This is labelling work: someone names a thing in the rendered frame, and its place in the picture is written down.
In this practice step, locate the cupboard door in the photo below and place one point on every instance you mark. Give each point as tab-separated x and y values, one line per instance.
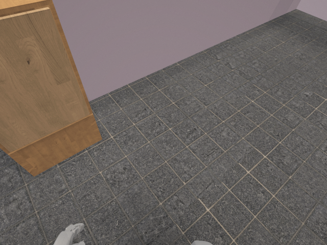
39	92

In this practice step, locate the robot left hand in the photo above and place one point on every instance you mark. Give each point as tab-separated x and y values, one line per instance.
66	237

